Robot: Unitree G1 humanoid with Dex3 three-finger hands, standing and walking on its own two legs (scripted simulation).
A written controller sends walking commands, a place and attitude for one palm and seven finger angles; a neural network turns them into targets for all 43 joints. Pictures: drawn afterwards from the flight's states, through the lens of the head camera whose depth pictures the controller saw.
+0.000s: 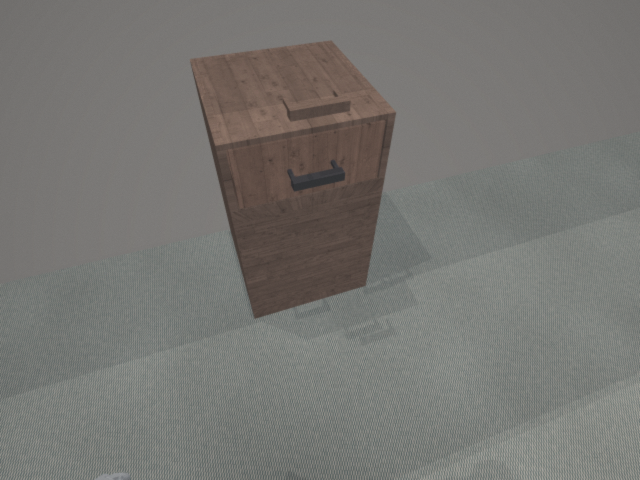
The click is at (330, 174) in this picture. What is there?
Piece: drawer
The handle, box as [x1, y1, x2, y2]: [287, 160, 344, 191]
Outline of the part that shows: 344,172 342,168 339,167 334,160 331,160 331,164 333,167 332,169 296,177 293,175 291,169 287,170 294,191 343,180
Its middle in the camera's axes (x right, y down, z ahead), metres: -0.02 -0.16 +0.95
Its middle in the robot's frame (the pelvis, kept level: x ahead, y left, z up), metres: +0.81 +0.05 -0.13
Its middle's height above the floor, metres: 0.64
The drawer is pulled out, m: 0.00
